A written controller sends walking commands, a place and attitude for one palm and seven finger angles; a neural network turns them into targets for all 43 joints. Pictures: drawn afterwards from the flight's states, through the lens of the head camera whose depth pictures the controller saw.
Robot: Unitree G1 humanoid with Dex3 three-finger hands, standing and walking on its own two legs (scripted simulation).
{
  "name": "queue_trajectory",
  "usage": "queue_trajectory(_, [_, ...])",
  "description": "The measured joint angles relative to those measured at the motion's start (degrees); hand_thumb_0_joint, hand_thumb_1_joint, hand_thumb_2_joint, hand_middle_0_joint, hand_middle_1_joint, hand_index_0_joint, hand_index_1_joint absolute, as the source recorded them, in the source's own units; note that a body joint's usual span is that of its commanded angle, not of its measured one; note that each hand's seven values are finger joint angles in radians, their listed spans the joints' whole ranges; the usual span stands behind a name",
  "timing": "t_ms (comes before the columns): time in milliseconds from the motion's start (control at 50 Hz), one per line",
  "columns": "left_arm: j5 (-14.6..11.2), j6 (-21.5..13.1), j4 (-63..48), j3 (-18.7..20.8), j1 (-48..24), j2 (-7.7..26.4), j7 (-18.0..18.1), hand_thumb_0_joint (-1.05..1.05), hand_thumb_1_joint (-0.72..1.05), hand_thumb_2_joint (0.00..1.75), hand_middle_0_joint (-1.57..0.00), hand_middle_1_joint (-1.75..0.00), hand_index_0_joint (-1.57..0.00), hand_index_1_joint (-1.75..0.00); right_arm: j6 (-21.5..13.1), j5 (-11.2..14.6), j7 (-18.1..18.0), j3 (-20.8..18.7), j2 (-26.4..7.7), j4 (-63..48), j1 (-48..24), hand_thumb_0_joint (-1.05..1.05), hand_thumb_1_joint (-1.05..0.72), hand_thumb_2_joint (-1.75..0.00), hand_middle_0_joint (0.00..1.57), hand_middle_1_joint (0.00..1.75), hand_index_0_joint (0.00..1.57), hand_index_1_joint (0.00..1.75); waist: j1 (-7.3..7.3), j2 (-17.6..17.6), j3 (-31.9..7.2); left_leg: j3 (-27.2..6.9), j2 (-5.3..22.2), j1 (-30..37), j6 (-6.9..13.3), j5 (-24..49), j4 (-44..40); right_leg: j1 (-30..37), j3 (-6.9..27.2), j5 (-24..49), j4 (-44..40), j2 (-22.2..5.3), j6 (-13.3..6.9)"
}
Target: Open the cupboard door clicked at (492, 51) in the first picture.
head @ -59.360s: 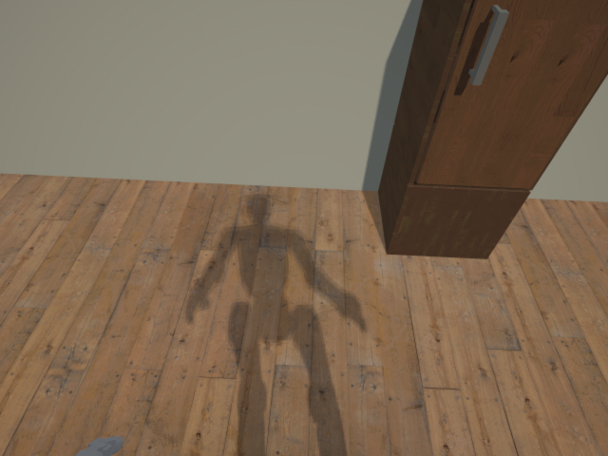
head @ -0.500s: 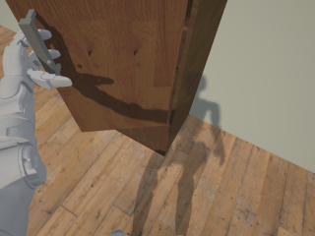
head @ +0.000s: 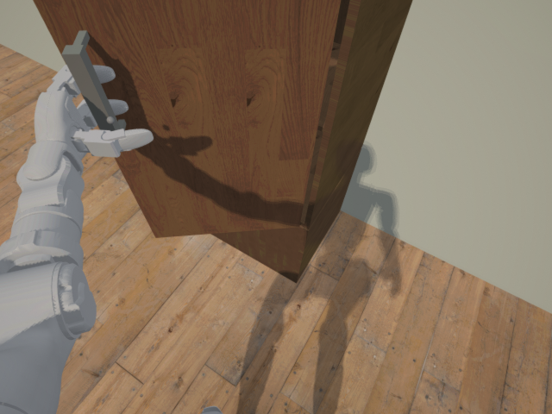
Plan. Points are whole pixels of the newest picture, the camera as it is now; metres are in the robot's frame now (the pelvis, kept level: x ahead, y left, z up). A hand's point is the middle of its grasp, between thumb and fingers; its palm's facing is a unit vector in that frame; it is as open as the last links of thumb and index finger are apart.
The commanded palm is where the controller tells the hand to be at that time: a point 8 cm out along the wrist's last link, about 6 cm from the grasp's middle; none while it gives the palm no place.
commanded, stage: close the thumb around the handle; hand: left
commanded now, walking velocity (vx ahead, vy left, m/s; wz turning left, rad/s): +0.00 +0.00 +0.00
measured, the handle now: (101, 95) +0.55 +0.23 +0.15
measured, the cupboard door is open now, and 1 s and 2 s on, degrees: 37 48 75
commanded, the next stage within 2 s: pull the door open along its arc in 0.44 s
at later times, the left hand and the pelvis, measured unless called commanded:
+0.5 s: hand (114, 112) +0.51 +0.20 +0.15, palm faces +0.04 -1.00 +0.03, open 5.4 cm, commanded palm +0.48 +0.26 +0.14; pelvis +0.00 +0.00 +0.00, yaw -1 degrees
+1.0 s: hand (118, 146) +0.45 +0.18 +0.15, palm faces +0.01 -1.00 +0.02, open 5.5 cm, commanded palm +0.38 +0.24 +0.14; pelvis +0.02 +0.00 +0.01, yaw -2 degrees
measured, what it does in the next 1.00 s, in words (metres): stands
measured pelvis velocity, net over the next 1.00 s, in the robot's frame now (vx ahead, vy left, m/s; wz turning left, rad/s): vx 0.02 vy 0.00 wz -0.04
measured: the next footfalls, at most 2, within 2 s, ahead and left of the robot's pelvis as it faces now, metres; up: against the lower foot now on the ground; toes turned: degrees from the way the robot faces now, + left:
none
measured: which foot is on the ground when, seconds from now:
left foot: down 0.00-1.00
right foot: down 0.00-1.00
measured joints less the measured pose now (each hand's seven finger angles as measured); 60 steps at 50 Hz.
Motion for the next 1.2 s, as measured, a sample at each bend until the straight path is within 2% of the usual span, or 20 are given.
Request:
queue_trajectory(300, [0.47,0.2,5.1,0.14,-5.21,3.79,-1.33,0.01,0.59,0.77,-0.37,-1.32,-0.38,-1.31,-0.56,-0.2,-0.73,0.19,-0.65,0.77,1.75,0.01,-0.91,-0.9,0.2,0.3,0.21,0.29,-1.69,-0.2,1.04,-0.42,0.16,-2.94,0.02,0.75,0.44,-2.86,-0.35,0.6,0.5,0.2,-0.03])
queue_trajectory(400, [0.81,-0.82,3.38,1.82,-4.29,3.61,-1.57,0.02,0.76,0.84,-0.39,-1.33,-0.39,-1.33,-0.64,-0.52,-0.49,-0.05,-0.64,0.99,2.73,0.01,-0.91,-0.9,0.2,0.3,0.21,0.29,-1.97,-0.31,0.51,0.01,0.45,-3.41,0.02,0.45,0.56,-3.46,0.15,0.64,0.41,0.43,-0.01])
queue_trajectory(480, [1.12,-0.52,2.63,2.84,-2.62,3.68,-2.43,0.01,0.77,0.83,-0.39,-1.34,-0.39,-1.34,-0.01,-0.37,-0.33,-0.02,-0.54,0.59,3.34,0.01,-0.91,-0.9,0.2,0.3,0.21,0.29,-2.13,-0.31,-0.21,0.51,0.68,-2.65,0.08,0.0,0.39,-2.82,0.7,0.55,0.0,0.6,0.08])
queue_trajectory(580, [0.85,0.57,1.87,2.19,-1.65,3.33,-2.14,0.0,0.77,0.83,-0.39,-1.35,-0.4,-1.35,0.43,-0.18,-0.28,-0.05,-0.27,-0.15,3.3,0.01,-0.91,-0.9,0.2,0.3,0.21,0.29,-2.05,0.05,-0.28,0.61,0.66,-1.76,0.16,-0.36,0.29,-1.79,0.82,0.45,-0.48,0.6,0.19])
queue_trajectory(680, [0.54,0.83,1.02,1.73,-1.64,2.26,-1.13,0.01,0.77,0.83,-0.39,-1.35,-0.4,-1.35,0.32,-0.37,0.1,-0.07,0.15,-0.39,2.55,0.01,-0.91,-0.9,0.2,0.3,0.21,0.29,-1.43,0.04,-0.22,0.65,0.46,-1.66,0.23,-0.34,0.19,-1.72,0.84,0.38,-0.48,0.41,0.28])
queue_trajectory(760, [-0.2,0.67,-2.46,1.62,1.4,0.71,-0.87,0.01,0.77,0.82,-0.39,-1.35,-0.4,-1.35,0.45,-0.31,0.4,-0.26,0.27,-1.04,2.21,0.01,-0.91,-0.9,0.2,0.3,0.21,0.29,-0.73,0.11,-0.76,1.12,0.44,-0.95,0.26,-0.49,-0.16,-1.27,1.32,0.31,-0.65,0.34,0.34])
queue_trajectory(900, [-2.91,3.05,-14.09,0.13,11.7,-3.77,-0.6,0.01,0.77,0.8,-0.38,-1.35,-0.4,-1.35,1.35,0.77,0.66,-0.69,0.29,-2.76,1.32,0.01,-0.91,-0.9,0.2,0.3,0.21,0.29,1.08,0.5,-1.75,2.14,0.31,3.02,0.32,-0.85,-1.74,2.24,2.33,0.21,-2.03,0.18,0.45])
queue_trajectory(1040, [-6.49,7.37,-33.16,-3.64,27.52,-10.18,0.2,0.01,0.74,0.76,-0.38,-1.35,-0.39,-1.35,0.98,1.97,0.9,-0.83,0.79,-5.02,-1.59,0.01,-0.91,-0.9,0.2,0.3,0.21,0.29,3.39,0.6,-2.33,3.08,-0.03,9.21,0.16,-0.57,-4.62,7.81,3.21,0.47,-4.29,-0.13,0.45])
queue_trajectory(1060, [-7.09,8.42,-36.28,-4.26,29.61,-11.63,1.49,0.01,0.73,0.76,-0.38,-1.35,-0.39,-1.35,0.71,2.07,0.92,-0.92,0.96,-5.3,-2.19,0.01,-0.91,-0.9,0.2,0.3,0.21,0.29,3.93,0.58,-2.33,3.16,-0.05,10.0,0.1,-0.49,-4.96,8.54,3.29,0.51,-4.56,-0.14,0.42])
queue_trajectory(1120, [-7.44,11.1,-43.94,-6.51,33.39,-17.61,9.55,0.02,0.71,0.75,-0.38,-1.35,-0.39,-1.35,-0.52,1.9,1.2,-1.13,1.45,-5.2,-4.71,0.01,-0.91,-0.9,0.2,0.3,0.2,0.29,5.39,0.7,-1.92,2.64,-0.33,11.53,-0.11,-0.13,-5.48,10.28,2.73,0.56,-4.95,-0.33,0.31])
queue_trajectory(1200, [-3.45,14.28,-47.82,-9.54,32.92,-23.17,21.06,0.0,0.69,0.76,-0.38,-1.35,-0.4,-1.35,-0.87,0.59,1.44,-0.67,2.1,-4.26,-9.21,0.01,-0.91,-0.9,0.2,0.3,0.2,0.29,6.59,0.62,-0.77,1.19,-0.92,11.99,-0.38,0.72,-5.46,11.07,1.2,0.38,-4.23,-0.72,-0.01])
